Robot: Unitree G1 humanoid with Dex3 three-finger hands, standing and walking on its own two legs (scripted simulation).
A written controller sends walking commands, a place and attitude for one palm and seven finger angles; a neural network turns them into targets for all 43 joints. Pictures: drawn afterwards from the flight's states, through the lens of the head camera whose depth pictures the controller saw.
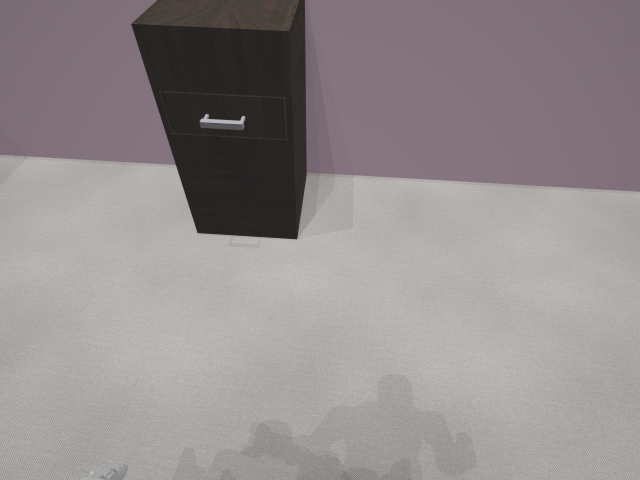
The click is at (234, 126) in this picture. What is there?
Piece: drawer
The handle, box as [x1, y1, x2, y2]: [199, 114, 244, 129]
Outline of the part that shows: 199,122 201,127 242,129 244,116 242,116 239,121 209,119 208,114 205,114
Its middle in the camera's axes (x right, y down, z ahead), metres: -0.32 -0.38 +1.24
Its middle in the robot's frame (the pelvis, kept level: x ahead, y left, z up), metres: +1.15 +0.37 -0.19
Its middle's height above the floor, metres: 0.58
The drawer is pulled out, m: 0.00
